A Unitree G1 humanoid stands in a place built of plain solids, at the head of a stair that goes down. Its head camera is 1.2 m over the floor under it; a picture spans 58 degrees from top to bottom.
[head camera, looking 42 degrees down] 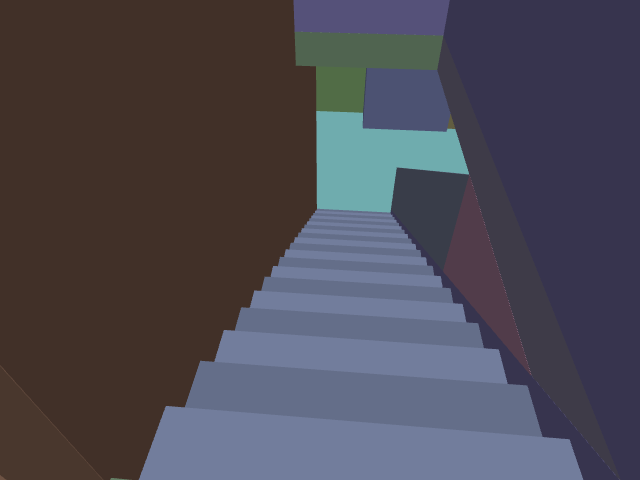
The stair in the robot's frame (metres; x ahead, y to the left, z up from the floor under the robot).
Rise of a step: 0.18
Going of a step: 0.28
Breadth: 1.31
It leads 5 degrees to the right of straight ahead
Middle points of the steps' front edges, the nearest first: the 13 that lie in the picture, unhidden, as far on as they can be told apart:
0.65 -0.14 -0.17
0.93 -0.16 -0.35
1.21 -0.18 -0.53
1.50 -0.21 -0.70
1.78 -0.23 -0.88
2.06 -0.26 -1.05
2.34 -0.28 -1.23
2.63 -0.30 -1.41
2.91 -0.33 -1.58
3.19 -0.35 -1.76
3.48 -0.38 -1.94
3.76 -0.40 -2.11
4.04 -0.42 -2.29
